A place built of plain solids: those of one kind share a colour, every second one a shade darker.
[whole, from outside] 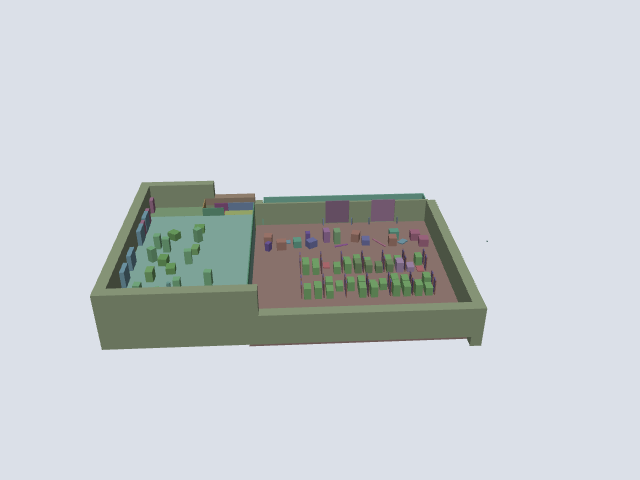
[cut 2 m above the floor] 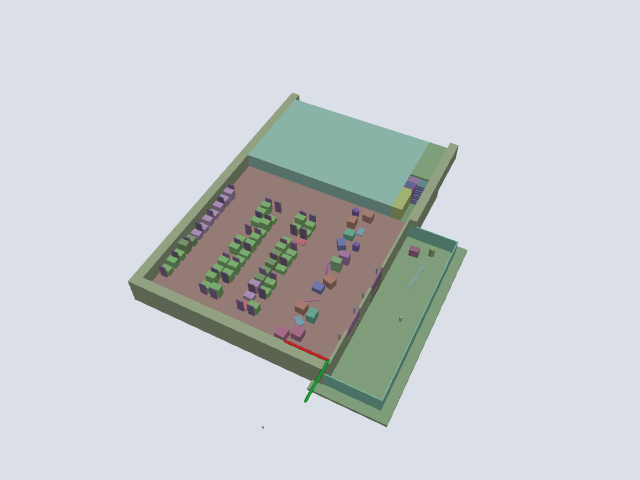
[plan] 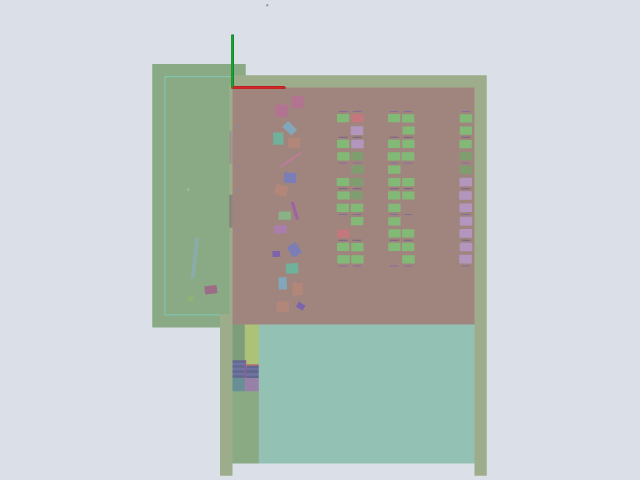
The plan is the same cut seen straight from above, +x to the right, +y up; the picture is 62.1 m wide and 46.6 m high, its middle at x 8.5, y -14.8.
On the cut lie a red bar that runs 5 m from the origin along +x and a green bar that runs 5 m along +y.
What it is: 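Into the block by a corridor 1.20 m broad, 8 risers of 0.214 m, a half turn on a landing, 6 more; up to a loft floor 3.00 m over the hall's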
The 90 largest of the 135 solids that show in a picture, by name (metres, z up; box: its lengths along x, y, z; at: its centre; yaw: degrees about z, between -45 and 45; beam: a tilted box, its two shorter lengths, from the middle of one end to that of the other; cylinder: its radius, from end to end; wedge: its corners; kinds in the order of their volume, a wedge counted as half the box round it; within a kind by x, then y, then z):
{
 "floor_loft_floorboards_1": {"box": [20.95, 13.5, 3.4], "at": [13.03, -29.75, 1.3]},
 "floor_hall_concrete_1": {"box": [23.5, 23.0, 1.6], "at": [11.75, -11.5, -0.8]},
 "wall_plaster_1": {"box": [1.2, 9.41, 6.6], "at": [-0.6, -32.99, 2.9]},
 "wall_plaster_2": {"box": [1.2, 8.69, 4.8], "at": [-0.6, -26.34, 0.8]},
 "wall_plaster_3": {"box": [0.3, 8.7, 4.8], "at": [-0.15, -17.95, 0.8]},
 "wall_plaster_4": {"box": [0.3, 3.0, 4.8], "at": [-0.15, -8.9, 0.8]},
 "wall_plaster_5": {"box": [0.3, 4.5, 4.8], "at": [-0.15, -1.95, 0.8]},
 "wall_plaster_6": {"box": [25.9, 1.2, 3.6], "at": [11.75, -37.1, 4.4]},
 "wall_plaster_7": {"box": [24.7, 1.2, 4.8], "at": [12.35, 0.6, 0.8]},
 "wall_plaster_8": {"box": [1.2, 15.9, 6.6], "at": [24.1, -29.75, 2.9]},
 "wall_plaster_9": {"box": [1.2, 25.4, 3.6], "at": [24.1, -11.5, 1.4]},
 "yard_yard_asphalt_1": {"box": [9.1, 25.6, 0.4], "at": [-3.25, -10.5, -1.4]},
 "floor_lofte_floorboards_1": {"box": [2.55, 7.01, 3.4], "at": [1.28, -32.99, 1.3]},
 "load_cartons_1": {"box": [1.2, 0.8, 1.19], "at": [10.74, -2.97, 0.6]},
 "load_cartons_2": {"box": [1.2, 0.8, 1.01], "at": [10.77, -6.68, 0.51]},
 "load_cartons_3": {"box": [1.2, 0.8, 1.17], "at": [10.78, -10.48, 0.59]},
 "load_cartons_4": {"box": [1.2, 0.8, 1.39], "at": [12.09, -11.68, 0.69]},
 "load_cartons_5": {"box": [1.2, 0.8, 1.01], "at": [12.1, -12.97, 0.5]},
 "load_cartons_6": {"box": [1.2, 0.8, 1.5], "at": [12.12, -16.68, 0.75]},
 "load_cartons_7": {"box": [1.2, 0.8, 0.99], "at": [12.13, -15.48, 0.5]},
 "load_cartons_8": {"box": [1.2, 0.8, 1.47], "at": [15.68, -6.67, 0.74]},
 "load_cartons_9": {"box": [1.2, 0.8, 1.54], "at": [15.69, -2.97, 0.77]},
 "load_cartons_10": {"box": [1.2, 0.8, 1.34], "at": [15.7, -10.46, 0.67]},
 "load_cartons_11": {"box": [1.2, 0.8, 1.31], "at": [15.7, -5.47, 0.65]},
 "load_cartons_12": {"box": [1.2, 0.8, 1.22], "at": [15.72, -11.68, 0.61]},
 "load_cartons_13": {"box": [1.2, 0.8, 1.36], "at": [15.74, -14.17, 0.68]},
 "load_cartons_14": {"box": [1.2, 0.8, 1.03], "at": [17.05, -14.16, 0.52]},
 "load_cartons_15": {"box": [1.2, 0.8, 1.52], "at": [17.05, -6.68, 0.76]},
 "load_cartons_16": {"box": [1.2, 0.8, 1.49], "at": [17.06, -15.46, 0.74]},
 "load_cartons_17": {"box": [1.2, 0.8, 1.04], "at": [17.06, -2.99, 0.52]},
 "load_cartons_18": {"box": [1.2, 0.8, 1.35], "at": [17.08, -9.17, 0.68]},
 "load_cartons_19": {"box": [1.2, 0.8, 1.3], "at": [17.08, -5.48, 0.65]},
 "load_cartons_20": {"box": [1.2, 0.8, 1.42], "at": [17.09, -16.68, 0.71]},
 "load_cartons_21": {"box": [1.2, 0.8, 1.32], "at": [17.09, -10.48, 0.66]},
 "load_cartons_22": {"box": [1.2, 0.8, 1.49], "at": [17.1, -4.17, 0.75]},
 "load_cartons_23": {"box": [1.2, 0.8, 1.31], "at": [17.18, -33.68, 3.65], "yaw": -2.1},
 "load_cartons_24": {"box": [1.2, 0.8, 1.1], "at": [22.65, -4.19, 0.55]},
 "floor_lfland_floorboards_1": {"box": [1.35, 3.45, 4.6], "at": [1.88, -24.72, 0.7]},
 "floor_lfland_floorboards_2": {"box": [1.2, 0.41, 3.4], "at": [1.95, -26.65, 1.3]},
 "floor_lfin_concrete_1": {"box": [1.2, 6.49, 1.6], "at": [0.6, -26.24, -0.8]},
 "fence_metal_1": {"box": [0.12, 23.24, 2.6], "at": [-6.56, -10.5, -0.3]},
 "fence_metal_2": {"box": [6.62, 0.12, 2.6], "at": [-3.31, -22.06, -0.3]},
 "fence_metal_3": {"box": [6.74, 0.12, 2.6], "at": [-3.25, 1.06, -0.3]},
 "cage_1": {"box": [0.8, 0.72, 1.69], "at": [9.1, -29.44, 3.84], "yaw": -41.4},
 "cage_2": {"box": [0.8, 0.72, 1.71], "at": [10.41, -33.99, 3.86], "yaw": -1.4},
 "cage_3": {"box": [0.72, 0.8, 1.75], "at": [11.25, -32.83, 3.87]},
 "cage_4": {"box": [0.72, 0.8, 1.66], "at": [13.29, -34.13, 3.83], "yaw": -40.7},
 "cage_5": {"box": [0.72, 0.8, 1.67], "at": [13.98, -29.99, 3.84], "yaw": 6.2},
 "cage_6": {"box": [0.72, 0.8, 1.69], "at": [18.45, -27.3, 3.85], "yaw": -5.4},
 "cage_7": {"box": [0.8, 0.72, 1.73], "at": [19.83, -30.38, 3.87], "yaw": 1.1},
 "cage_8": {"box": [0.8, 0.72, 1.74], "at": [20.63, -34.3, 3.87], "yaw": -6.5},
 "shelf_1": {"box": [2.0, 0.5, 1.99], "at": [5.73, -36.21, 3.99]},
 "shelf_2": {"box": [2.0, 0.5, 1.92], "at": [8.86, -36.21, 3.96]},
 "shelf_3": {"box": [2.0, 0.5, 1.92], "at": [14.38, -36.21, 3.96]},
 "shelf_4": {"box": [2.0, 0.5, 1.96], "at": [17.78, -36.21, 3.98]},
 "wall_lfhigh_plaster_1": {"box": [1.2, 6.48, 1.0], "at": [-0.6, -26.24, 3.7]},
 "load_bales_1": {"box": [1.2, 0.8, 1.41], "at": [12.08, -10.46, 0.7]},
 "load_bales_2": {"box": [1.2, 0.8, 1.12], "at": [12.09, -9.19, 0.56]},
 "load_bales_3": {"box": [1.2, 0.8, 1.14], "at": [12.1, -6.66, 0.57]},
 "load_bales_4": {"box": [1.2, 0.8, 0.98], "at": [12.14, -7.97, 0.49]},
 "load_bales_5": {"box": [1.2, 0.8, 1.0], "at": [22.65, -7.99, 0.5]},
 "load_bales_6": {"box": [1.2, 0.8, 1.57], "at": [22.67, -6.67, 0.79]},
 "load_sacks_1": {"box": [1.22, 0.84, 1.34], "at": [12.13, -5.48, 0.67]},
 "load_sacks_2": {"box": [1.22, 0.84, 1.31], "at": [22.63, -16.66, 0.65]},
 "load_sacks_3": {"box": [1.22, 0.84, 0.95], "at": [22.65, -11.67, 0.47]},
 "load_sacks_4": {"box": [1.22, 0.84, 1.09], "at": [22.66, -14.16, 0.55]},
 "load_sacks_5": {"box": [1.22, 0.84, 1.11], "at": [22.67, -15.48, 0.56]},
 "ibc_hall_1": {"box": [1.2, 1.0, 1.16], "at": [4.73, -9.98, 0.58], "yaw": -16.9},
 "ibc_hall_2": {"box": [1.2, 1.0, 1.16], "at": [4.89, -21.27, 0.58], "yaw": -3.4},
 "ibc_hall_3": {"box": [1.2, 1.0, 1.16], "at": [5.99, -5.36, 0.58], "yaw": -2.1},
 "ibc_hall_4": {"box": [1.0, 1.2, 1.16], "at": [6.35, -19.57, 0.58], "yaw": 3.0},
 "floor_1": {"box": [1.35, 1.3, 1.76], "at": [1.88, -28.84, 0.83]},
 "stillage_1": {"box": [1.0, 1.2, 0.78], "at": [6.77, -29.53, 3.39], "yaw": 2.2},
 "stillage_2": {"box": [1.0, 1.2, 0.9], "at": [8.32, -32.39, 3.45], "yaw": -34.8},
 "stillage_3": {"box": [1.2, 1.0, 0.88], "at": [14.01, -32.77, 3.44], "yaw": -6.4},
 "floor_sill_concrete_1": {"box": [0.3, 3.2, 1.6], "at": [-0.15, -12.0, -0.8]},
 "floor_sill_concrete_2": {"box": [0.3, 3.2, 1.6], "at": [-0.15, -5.8, -0.8]},
 "load_drums_hall_1": {"box": [1.2, 1.2, 1.05], "at": [4.76, -2.25, 0.52], "yaw": -0.9},
 "load_drums_hall_2": {"box": [1.2, 1.2, 1.04], "at": [6.31, -1.42, 0.52], "yaw": -5.5},
 "rail_loft_1": {"box": [22.3, 0.12, 1.1], "at": [12.35, -23.06, 3.55]},
 "floor_l1a_1": {"box": [1.2, 1.33, 1.76], "at": [0.6, -28.82, 0.83]},
 "shutter_metal_1": {"box": [0.12, 3.2, 3.3], "at": [-0.2, -12.0, 1.65]},
 "shutter_metal_2": {"box": [0.12, 3.2, 3.3], "at": [-0.2, -5.8, 1.65]},
 "load_crate_hall_1": {"box": [1.0, 1.2, 1.17], "at": [4.45, -4.96, 0.59], "yaw": 1.3},
 "load_crate_hall_2": {"box": [1.2, 1.0, 0.94], "at": [5.79, -17.56, 0.47], "yaw": 3.7},
 "load_cartons_hall_1": {"box": [1.2, 0.8, 1.74], "at": [5.07, -12.44, 0.87], "yaw": 1.7},
 "load_bales_hall_1": {"box": [1.2, 0.8, 1.59], "at": [4.65, -13.77, 0.79], "yaw": 5.0},
 "stillage_hall_1": {"box": [1.0, 1.2, 0.94], "at": [6.02, -15.77, 0.47], "yaw": 31.7},
 "wall_1": {"box": [0.15, 1.74, 4.15], "at": [1.28, -27.32, 2.02]},
 "pallets_yard_1": {"box": [1.2, 0.8, 1.05], "at": [-2.1, -19.63, -0.67], "yaw": 6.5}
}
